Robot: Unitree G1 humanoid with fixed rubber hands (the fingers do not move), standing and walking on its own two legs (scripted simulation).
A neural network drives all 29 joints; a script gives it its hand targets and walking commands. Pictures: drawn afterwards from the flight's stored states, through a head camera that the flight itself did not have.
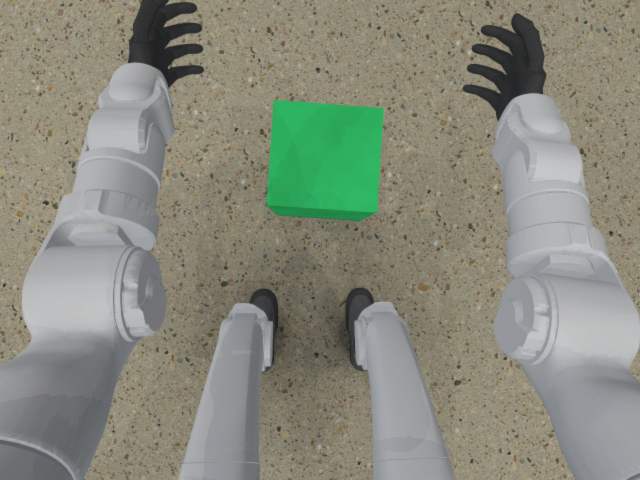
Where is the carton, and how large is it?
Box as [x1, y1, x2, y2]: [267, 100, 383, 220]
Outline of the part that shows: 273,100 267,205 278,215 360,220 376,212 383,108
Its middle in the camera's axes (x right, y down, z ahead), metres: +0.01 -0.16 +0.85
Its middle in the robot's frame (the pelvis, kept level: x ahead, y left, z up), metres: +0.51 -0.02 -0.52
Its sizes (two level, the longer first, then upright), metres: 0.210 0.200 0.250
